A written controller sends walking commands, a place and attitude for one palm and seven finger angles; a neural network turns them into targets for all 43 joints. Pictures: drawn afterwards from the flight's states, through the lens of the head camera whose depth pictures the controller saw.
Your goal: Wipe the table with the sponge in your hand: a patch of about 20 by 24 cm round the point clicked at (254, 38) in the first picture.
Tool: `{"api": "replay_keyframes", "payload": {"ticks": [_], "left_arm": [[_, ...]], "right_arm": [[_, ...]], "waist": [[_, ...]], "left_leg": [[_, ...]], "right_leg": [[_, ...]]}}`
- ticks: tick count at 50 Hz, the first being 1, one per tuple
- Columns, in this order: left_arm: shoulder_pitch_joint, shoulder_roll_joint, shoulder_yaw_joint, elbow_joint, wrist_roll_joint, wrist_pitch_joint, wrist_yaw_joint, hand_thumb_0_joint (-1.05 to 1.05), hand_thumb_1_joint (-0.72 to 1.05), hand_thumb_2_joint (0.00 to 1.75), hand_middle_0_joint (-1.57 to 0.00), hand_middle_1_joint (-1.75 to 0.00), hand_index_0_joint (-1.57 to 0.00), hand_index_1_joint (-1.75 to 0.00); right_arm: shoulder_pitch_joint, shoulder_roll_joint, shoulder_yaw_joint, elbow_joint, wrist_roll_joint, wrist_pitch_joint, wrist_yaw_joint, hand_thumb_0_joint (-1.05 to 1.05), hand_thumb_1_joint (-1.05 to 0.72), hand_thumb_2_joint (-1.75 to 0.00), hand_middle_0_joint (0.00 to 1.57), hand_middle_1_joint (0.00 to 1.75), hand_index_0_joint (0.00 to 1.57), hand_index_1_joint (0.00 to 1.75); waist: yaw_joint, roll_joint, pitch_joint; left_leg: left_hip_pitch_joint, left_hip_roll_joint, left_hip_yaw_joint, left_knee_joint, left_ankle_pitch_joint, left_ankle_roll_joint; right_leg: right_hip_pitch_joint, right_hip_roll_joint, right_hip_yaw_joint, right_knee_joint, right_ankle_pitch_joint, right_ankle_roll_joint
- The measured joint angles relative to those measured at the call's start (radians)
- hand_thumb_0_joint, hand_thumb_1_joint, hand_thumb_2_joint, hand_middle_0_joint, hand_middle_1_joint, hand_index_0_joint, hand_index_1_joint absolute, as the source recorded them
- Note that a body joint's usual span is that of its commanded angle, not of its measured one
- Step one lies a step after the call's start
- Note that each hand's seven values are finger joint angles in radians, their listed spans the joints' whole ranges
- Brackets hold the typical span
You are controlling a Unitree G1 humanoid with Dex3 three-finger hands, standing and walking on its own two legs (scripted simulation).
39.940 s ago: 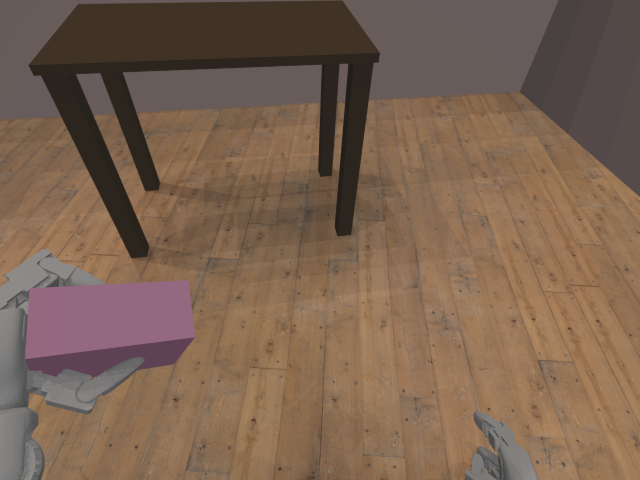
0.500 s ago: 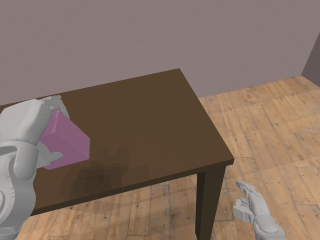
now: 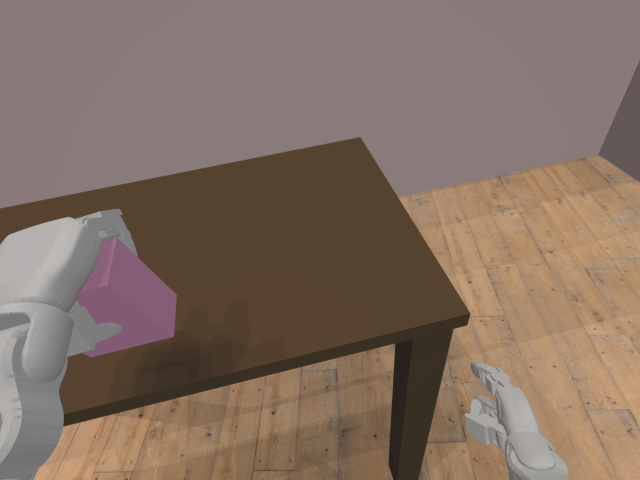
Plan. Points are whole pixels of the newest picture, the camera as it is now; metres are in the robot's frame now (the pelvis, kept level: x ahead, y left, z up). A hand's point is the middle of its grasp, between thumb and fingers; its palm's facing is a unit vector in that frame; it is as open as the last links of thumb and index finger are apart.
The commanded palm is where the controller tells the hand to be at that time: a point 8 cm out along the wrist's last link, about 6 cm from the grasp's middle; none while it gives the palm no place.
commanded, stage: bring the sponge back beside the body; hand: left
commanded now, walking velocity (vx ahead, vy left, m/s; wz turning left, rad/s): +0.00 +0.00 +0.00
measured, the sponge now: (114, 310) +0.22 +0.28 +0.15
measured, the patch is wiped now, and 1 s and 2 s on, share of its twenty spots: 1.00 1.00 1.00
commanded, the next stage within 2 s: step back with the hand held close in 0.68 s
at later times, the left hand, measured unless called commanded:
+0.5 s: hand (75, 305) +0.20 +0.29 +0.19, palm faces +0.21 -0.09 -0.97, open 9.7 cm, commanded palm +0.15 +0.29 +0.26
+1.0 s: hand (119, 274) +0.22 +0.24 +0.22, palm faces +0.37 -0.82 -0.44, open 9.7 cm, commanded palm +0.16 +0.29 +0.25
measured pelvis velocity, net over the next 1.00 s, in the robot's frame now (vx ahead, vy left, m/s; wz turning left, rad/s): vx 0.00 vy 0.01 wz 0.00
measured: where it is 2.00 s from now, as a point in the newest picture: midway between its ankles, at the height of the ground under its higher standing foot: outside the picture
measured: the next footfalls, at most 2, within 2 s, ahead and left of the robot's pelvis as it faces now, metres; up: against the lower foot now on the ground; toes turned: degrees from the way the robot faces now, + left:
none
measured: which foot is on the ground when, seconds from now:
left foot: down 0.00-1.00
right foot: down 0.00-1.00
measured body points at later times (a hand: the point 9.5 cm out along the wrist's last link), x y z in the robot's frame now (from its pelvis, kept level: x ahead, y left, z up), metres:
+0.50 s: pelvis +0.00 +0.01 +0.00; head -0.02 -0.04 +0.45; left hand +0.18 +0.29 +0.24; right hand +0.27 -0.18 -0.07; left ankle +0.02 +0.13 -0.74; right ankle +0.02 -0.10 -0.74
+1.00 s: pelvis +0.00 +0.01 -0.01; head +0.00 +0.00 +0.44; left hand +0.20 +0.28 +0.24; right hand +0.21 -0.21 -0.07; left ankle +0.02 +0.13 -0.74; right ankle +0.02 -0.11 -0.74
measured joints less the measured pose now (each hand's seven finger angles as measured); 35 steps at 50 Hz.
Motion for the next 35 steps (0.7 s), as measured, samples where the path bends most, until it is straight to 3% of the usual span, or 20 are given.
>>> {"api": "replay_keyframes", "payload": {"ticks": [17,35], "left_arm": [[0.097,-0.001,0.014,-0.049,0.002,-0.018,0.017,0.0,-0.49,1.1,-0.77,-1.39,-0.79,-1.36],[0.089,-0.005,0.012,-0.055,0.004,-0.012,0.019,0.0,-0.49,1.09,-0.77,-1.39,-0.78,-1.36]], "right_arm": [[0.006,0.0,-0.008,0.003,-0.008,-0.011,-0.002,0.01,-0.9,-0.9,0.2,0.3,0.2,0.3],[-0.003,0.005,-0.002,0.003,-0.008,-0.011,0.001,0.01,-0.9,-0.9,0.2,0.3,0.2,0.3]], "waist": [[0.008,-0.005,0.008],[0.01,-0.005,0.008]], "left_leg": [[0.008,-0.003,0.0,0.009,-0.007,0.006],[0.017,-0.005,0.002,-0.003,-0.001,0.009]], "right_leg": [[0.014,-0.003,0.002,-0.003,0.0,0.006],[0.023,-0.005,0.004,-0.016,0.006,0.009]]}}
